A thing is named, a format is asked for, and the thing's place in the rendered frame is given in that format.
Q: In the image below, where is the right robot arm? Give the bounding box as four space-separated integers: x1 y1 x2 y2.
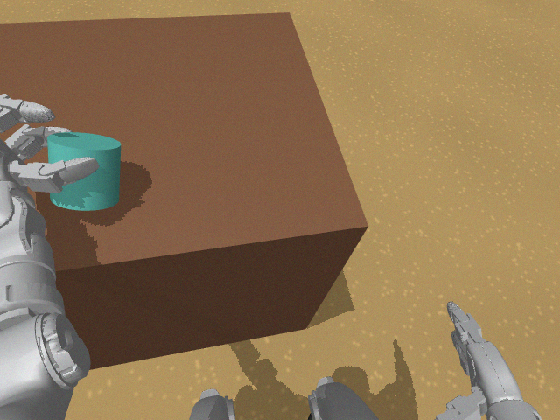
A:
486 400 542 420

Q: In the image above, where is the can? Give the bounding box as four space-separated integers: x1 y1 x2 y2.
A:
47 132 121 211

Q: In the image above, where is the left robot hand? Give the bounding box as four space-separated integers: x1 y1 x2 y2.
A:
0 94 99 193

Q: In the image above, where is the left robot arm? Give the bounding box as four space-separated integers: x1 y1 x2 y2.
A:
0 181 90 420

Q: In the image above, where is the right robot hand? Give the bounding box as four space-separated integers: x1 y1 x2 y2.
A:
434 301 524 420

